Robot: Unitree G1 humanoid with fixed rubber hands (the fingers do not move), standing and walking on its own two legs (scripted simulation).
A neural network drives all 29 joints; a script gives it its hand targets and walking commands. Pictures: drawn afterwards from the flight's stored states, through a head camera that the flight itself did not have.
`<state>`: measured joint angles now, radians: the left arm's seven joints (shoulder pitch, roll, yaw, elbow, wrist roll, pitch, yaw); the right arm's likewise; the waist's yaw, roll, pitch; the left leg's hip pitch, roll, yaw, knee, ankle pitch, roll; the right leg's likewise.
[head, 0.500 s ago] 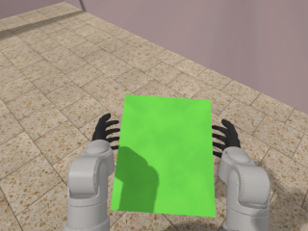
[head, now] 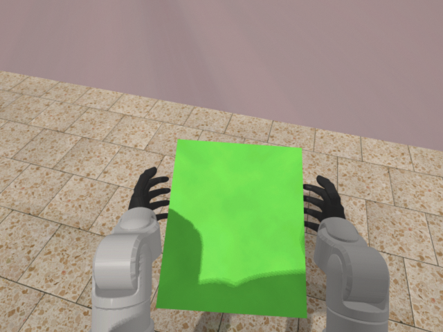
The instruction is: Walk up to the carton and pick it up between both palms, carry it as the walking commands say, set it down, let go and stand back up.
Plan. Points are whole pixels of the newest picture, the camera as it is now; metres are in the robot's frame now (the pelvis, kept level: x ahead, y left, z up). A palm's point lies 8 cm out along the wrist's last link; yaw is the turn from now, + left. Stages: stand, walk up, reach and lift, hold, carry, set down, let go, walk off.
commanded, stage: carry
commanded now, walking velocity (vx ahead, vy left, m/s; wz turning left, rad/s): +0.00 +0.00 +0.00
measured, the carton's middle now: (232, 226) +0.31 +0.01 +0.02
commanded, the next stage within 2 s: hold in 1.38 s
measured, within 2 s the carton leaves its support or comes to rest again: neither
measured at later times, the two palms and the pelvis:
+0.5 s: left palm (185, 235) +0.24 +0.08 +0.13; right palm (397, 244) +0.23 -0.21 +0.14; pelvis -0.02 -0.06 +0.02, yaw -4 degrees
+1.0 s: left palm (212, 231) +0.25 +0.04 +0.13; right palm (424, 252) +0.23 -0.25 +0.13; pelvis -0.03 -0.09 +0.02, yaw -3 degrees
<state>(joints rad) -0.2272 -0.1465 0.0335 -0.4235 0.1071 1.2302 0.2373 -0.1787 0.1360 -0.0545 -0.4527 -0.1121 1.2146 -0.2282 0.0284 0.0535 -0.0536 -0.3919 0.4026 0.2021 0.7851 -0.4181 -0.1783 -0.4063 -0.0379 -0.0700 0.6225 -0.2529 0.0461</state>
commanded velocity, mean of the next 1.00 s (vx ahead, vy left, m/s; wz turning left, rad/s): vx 0.00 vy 0.00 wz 0.00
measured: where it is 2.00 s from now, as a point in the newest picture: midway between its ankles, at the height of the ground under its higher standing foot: outside the picture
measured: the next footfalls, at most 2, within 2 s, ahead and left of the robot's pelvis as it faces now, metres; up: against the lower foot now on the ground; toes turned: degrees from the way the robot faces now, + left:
left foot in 0.34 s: +0.05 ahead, +0.02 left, +0.00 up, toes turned -1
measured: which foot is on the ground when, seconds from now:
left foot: up 0.00-0.32, down 0.34-1.00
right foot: down 0.00-1.00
